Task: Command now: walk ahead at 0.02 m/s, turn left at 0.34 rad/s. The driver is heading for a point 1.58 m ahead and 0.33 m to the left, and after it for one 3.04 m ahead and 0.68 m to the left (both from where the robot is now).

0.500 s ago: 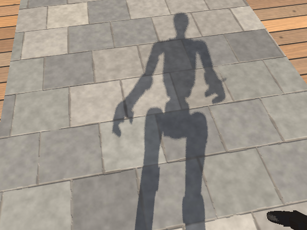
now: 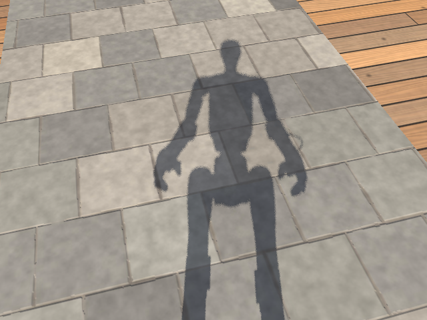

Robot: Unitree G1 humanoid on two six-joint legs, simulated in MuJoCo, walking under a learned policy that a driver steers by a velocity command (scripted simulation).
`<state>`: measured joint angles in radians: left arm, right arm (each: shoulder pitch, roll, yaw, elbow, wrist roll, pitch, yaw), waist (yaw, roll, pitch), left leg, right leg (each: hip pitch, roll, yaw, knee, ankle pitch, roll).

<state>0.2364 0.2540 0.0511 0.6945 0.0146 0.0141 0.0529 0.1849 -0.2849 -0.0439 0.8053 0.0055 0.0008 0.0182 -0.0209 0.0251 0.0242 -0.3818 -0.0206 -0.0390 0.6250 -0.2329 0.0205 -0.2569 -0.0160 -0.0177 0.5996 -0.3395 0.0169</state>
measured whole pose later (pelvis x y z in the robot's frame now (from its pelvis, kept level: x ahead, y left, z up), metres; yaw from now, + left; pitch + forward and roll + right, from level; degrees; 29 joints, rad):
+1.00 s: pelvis -0.01 +0.00 +0.01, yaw +27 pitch +1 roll +0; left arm 0.22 0.29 0.05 0.74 0.01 0.01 0.02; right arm 0.14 -0.22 -0.02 0.68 -0.02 0.02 0.00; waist 0.02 -0.04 0.02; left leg -0.23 -0.03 -0.02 0.48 -0.26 0.03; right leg -0.34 -0.06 0.01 0.74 -0.47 0.08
